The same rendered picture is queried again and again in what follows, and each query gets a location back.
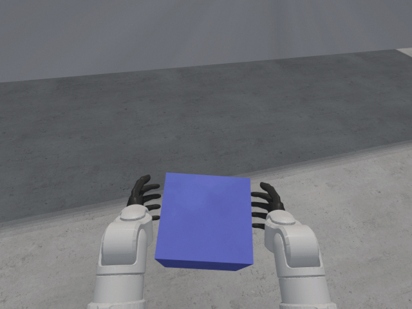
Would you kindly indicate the robot right hand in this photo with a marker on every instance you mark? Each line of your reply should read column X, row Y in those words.
column 273, row 199

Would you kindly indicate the carton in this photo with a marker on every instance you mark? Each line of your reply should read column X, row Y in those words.
column 205, row 223

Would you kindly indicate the left robot forearm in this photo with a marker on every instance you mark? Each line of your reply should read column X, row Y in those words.
column 122, row 255

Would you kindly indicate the robot left hand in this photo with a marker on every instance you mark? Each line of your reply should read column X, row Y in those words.
column 138, row 191

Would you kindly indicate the right robot forearm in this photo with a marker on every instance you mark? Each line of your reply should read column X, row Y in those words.
column 298, row 259

